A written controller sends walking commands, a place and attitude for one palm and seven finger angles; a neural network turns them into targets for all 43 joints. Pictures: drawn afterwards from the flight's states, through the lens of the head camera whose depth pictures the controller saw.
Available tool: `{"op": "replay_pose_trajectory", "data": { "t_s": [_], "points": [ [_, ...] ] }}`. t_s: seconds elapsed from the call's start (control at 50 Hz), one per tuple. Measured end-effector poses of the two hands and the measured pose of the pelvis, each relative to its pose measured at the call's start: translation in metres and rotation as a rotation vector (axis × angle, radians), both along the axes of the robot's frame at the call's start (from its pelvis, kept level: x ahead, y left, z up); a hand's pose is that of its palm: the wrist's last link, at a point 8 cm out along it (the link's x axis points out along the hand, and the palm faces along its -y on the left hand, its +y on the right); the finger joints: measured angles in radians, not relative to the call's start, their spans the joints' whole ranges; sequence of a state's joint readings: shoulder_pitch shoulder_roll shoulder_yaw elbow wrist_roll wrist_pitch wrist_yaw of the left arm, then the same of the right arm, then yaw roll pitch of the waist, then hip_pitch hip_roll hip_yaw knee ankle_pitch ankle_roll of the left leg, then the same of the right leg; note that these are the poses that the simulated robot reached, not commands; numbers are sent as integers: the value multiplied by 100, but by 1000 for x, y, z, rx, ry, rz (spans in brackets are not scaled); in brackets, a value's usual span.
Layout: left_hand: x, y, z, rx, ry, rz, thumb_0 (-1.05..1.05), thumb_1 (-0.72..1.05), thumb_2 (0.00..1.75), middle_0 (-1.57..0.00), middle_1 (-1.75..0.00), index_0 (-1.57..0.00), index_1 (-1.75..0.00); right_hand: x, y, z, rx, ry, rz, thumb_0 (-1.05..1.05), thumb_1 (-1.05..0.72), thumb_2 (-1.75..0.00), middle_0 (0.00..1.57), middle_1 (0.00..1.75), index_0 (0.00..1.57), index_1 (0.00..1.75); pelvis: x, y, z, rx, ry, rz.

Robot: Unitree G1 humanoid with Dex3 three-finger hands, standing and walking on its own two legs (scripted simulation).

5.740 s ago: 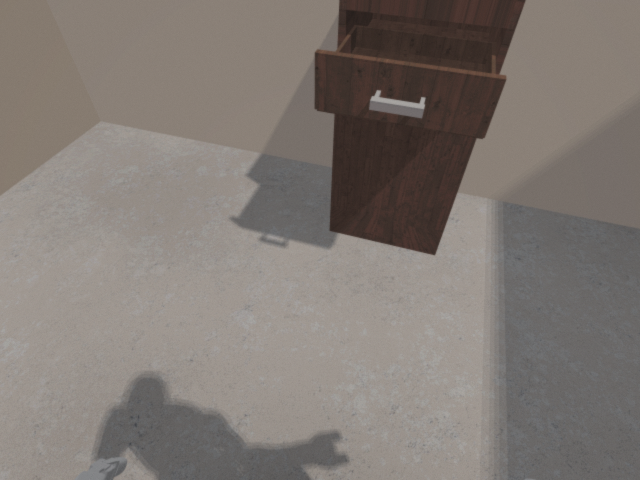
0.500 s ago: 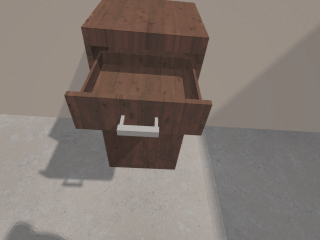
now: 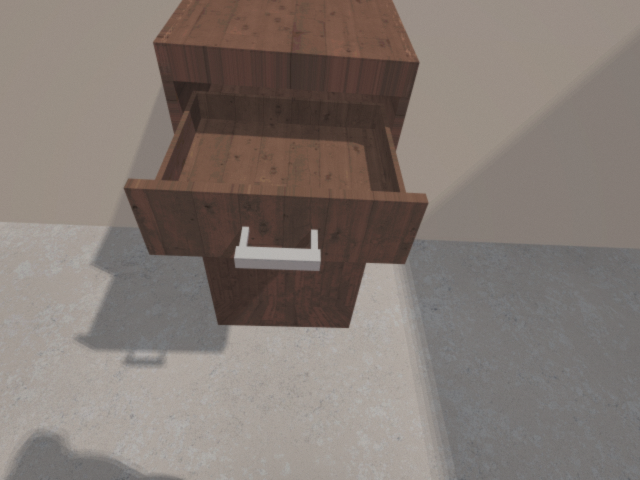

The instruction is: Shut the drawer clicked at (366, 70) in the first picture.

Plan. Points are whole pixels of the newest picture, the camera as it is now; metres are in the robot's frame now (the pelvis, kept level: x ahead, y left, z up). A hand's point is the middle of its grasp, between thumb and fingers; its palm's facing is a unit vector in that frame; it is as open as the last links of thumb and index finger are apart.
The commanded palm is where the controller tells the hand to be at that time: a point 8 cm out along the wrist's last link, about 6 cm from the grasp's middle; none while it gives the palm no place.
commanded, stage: shuffle to correct the standing spot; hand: left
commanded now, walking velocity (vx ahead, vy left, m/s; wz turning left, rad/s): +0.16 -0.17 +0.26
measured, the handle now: (279, 246) +0.42 +0.09 +0.05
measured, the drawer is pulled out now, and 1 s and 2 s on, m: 0.30 0.30 0.30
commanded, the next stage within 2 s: come to a stop and stand still in 0.92 s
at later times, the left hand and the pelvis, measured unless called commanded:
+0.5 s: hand out of the picture +0.06 +0.12 -0.18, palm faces +0.03 -0.99 -0.16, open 7.3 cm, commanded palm none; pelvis +0.05 -0.05 +0.00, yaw +1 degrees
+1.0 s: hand out of the picture +0.13 +0.07 -0.19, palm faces +0.04 -0.99 -0.11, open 7.3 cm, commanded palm none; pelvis +0.12 -0.10 +0.00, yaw +1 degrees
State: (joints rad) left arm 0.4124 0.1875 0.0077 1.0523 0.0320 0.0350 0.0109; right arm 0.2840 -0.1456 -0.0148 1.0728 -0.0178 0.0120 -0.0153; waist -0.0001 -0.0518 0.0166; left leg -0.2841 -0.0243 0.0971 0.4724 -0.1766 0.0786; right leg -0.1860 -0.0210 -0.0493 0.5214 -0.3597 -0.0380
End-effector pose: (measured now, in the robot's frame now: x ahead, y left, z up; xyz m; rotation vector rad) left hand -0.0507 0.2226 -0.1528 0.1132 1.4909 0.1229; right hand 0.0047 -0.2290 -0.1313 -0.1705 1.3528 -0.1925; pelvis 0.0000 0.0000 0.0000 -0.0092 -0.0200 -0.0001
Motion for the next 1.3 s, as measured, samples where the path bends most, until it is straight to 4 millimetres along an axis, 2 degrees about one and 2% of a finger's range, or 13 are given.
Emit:
{"op": "replay_pose_trajectory", "data": {
  "t_s": [0.12,0.26,0.32,0.42,0.56,0.62,0.72,0.78,0.84,0.98,1.08,1.2,1.3],
  "points": [
    [-8,-21,0,-1,0,55,1,91,90,-20,-30,-20,-30,-2,-13,-4,4,48,8,1,-90,-90,20,29,20,30,11,-14,-1,-13,3,24],
    [0,-46,-20,-67,40,73,1,91,90,-20,-30,-20,-30,22,-12,-6,-12,16,24,1,-91,-90,20,29,20,30,31,-20,-11,-13,-9,38],
    [21,-54,-17,-83,32,30,1,91,90,-20,-30,-20,-30,27,-12,-4,-4,-10,7,1,-90,-90,20,29,20,30,35,-24,-8,-3,-8,14],
    [75,-57,-2,-55,-81,5,1,92,90,-20,-30,-20,-30,22,-18,-2,32,28,1,1,-90,-90,20,29,20,30,40,-37,2,-12,2,19],
    [112,-58,0,52,-151,7,3,94,90,-20,-30,-20,-30,31,-53,-20,58,76,-24,1,-90,-90,20,30,20,30,61,-70,-10,-1,0,15],
    [117,-67,2,56,-153,39,2,93,90,-20,-30,-20,-30,48,-67,-17,48,85,-4,1,-90,-90,20,29,20,30,72,-78,-7,-17,0,43],
    [119,-88,-2,13,-122,61,1,92,90,-20,-30,-20,-30,98,-79,-2,14,11,34,1,-91,-90,20,29,20,30,90,-84,-2,-19,9,55],
    [122,-98,-13,-35,-91,63,1,91,90,-20,-30,-20,-30,125,-84,0,-23,-51,54,1,-92,-90,20,29,20,30,100,-82,-7,-30,5,49],
    [129,-106,-26,-72,-61,46,1,91,90,-20,-30,-20,-30,138,-84,-2,-43,-89,57,1,-92,-90,20,29,20,30,108,-83,-15,-15,-8,33],
    [172,-105,-10,-46,-94,14,3,94,90,-20,-30,-20,-30,127,-86,7,-18,-18,43,1,-92,-90,20,29,20,30,122,-98,0,-15,-1,24],
    [199,-105,5,5,-130,-3,3,93,90,-20,-30,-20,-30,118,-99,7,17,33,25,1,-91,-90,20,30,20,30,130,-115,6,-23,10,14],
    [234,-131,10,68,-207,-30,2,92,90,-20,-30,-20,-30,114,-129,-16,70,77,-6,1,-90,-90,20,30,20,30,141,-148,-5,13,5,20],
    [246,-156,15,87,-243,-24,1,94,90,-20,-30,-20,-30,122,-151,-28,86,85,-27,1,-91,-90,20,29,20,30,147,-164,-8,4,-10,40]
  ]
}}
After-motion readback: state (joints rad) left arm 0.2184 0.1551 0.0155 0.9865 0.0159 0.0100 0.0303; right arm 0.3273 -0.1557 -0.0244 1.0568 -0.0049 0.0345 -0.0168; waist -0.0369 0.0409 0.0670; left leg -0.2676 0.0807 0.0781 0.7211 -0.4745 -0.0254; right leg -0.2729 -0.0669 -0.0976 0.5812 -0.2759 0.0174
